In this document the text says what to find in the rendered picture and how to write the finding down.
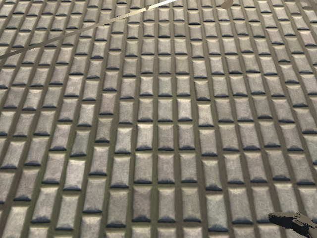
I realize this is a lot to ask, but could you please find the right robot hand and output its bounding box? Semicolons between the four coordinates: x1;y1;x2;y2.
268;212;317;238

